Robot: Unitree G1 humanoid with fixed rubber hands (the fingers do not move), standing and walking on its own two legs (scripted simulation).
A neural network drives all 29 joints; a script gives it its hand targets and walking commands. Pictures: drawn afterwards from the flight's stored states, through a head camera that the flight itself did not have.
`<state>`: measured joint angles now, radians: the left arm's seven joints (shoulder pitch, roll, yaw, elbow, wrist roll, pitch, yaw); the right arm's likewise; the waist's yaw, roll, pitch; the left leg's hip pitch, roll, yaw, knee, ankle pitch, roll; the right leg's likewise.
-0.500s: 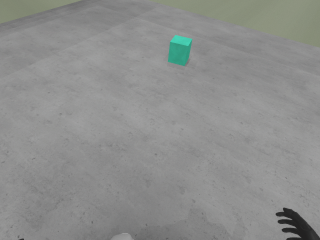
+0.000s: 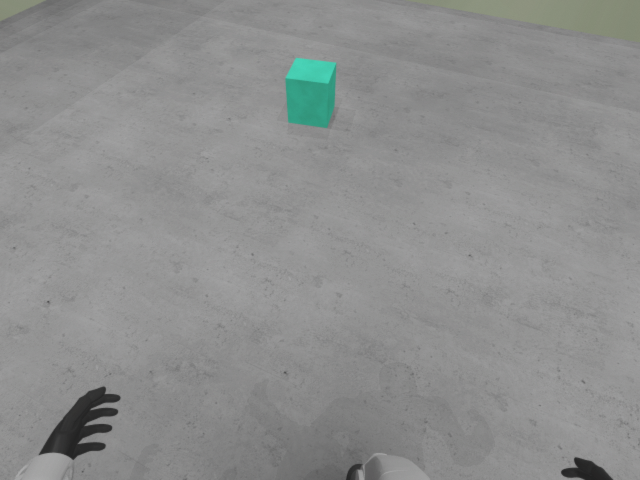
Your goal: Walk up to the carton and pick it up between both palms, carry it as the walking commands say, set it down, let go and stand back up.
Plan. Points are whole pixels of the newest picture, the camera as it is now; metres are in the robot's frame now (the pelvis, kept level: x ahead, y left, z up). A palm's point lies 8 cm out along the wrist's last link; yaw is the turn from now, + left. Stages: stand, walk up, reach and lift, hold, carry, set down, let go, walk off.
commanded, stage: walk up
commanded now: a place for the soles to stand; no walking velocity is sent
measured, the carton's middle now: (311, 93) +1.87 -0.04 -0.64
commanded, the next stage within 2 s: none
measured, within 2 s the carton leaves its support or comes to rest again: neither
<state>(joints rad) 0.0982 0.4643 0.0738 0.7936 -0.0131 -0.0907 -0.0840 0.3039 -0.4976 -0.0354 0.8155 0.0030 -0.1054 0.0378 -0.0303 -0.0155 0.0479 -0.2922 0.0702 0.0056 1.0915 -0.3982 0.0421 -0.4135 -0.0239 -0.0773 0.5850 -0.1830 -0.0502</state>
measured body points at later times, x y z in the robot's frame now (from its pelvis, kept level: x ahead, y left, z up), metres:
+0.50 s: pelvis +0.28 +0.03 +0.02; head +0.30 +0.06 +0.46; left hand +0.39 +0.35 -0.10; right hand +0.38 -0.32 -0.04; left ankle +0.30 +0.14 -0.73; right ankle +0.31 -0.12 -0.67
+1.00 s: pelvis +0.53 -0.05 +0.02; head +0.55 -0.06 +0.46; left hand +0.61 +0.30 -0.06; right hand +0.64 -0.38 -0.09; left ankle +0.63 +0.11 -0.68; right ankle +0.53 -0.13 -0.73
